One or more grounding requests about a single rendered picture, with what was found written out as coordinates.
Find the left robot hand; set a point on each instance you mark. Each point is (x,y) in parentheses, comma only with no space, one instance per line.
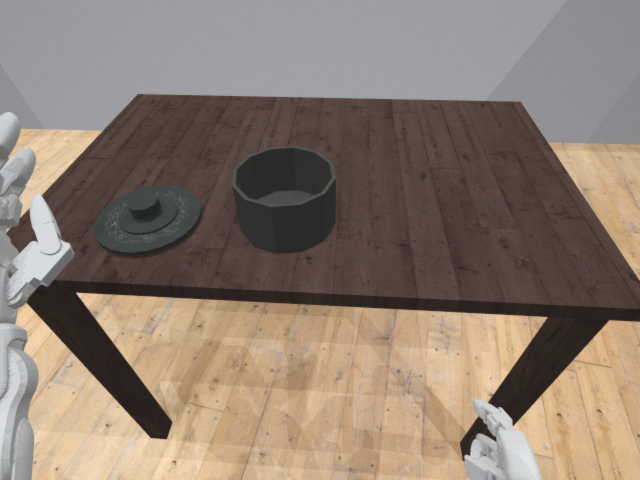
(40,262)

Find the table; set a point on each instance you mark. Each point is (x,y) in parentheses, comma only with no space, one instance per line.
(441,205)

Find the lid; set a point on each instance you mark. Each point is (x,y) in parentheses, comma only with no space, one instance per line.
(119,232)

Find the right robot hand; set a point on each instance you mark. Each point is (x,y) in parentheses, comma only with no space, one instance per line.
(509,458)

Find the left robot forearm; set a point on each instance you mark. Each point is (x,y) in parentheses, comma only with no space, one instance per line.
(18,382)

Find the knob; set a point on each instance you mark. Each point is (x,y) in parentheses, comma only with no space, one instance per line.
(144,205)

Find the pot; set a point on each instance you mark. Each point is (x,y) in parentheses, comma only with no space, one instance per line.
(285,198)

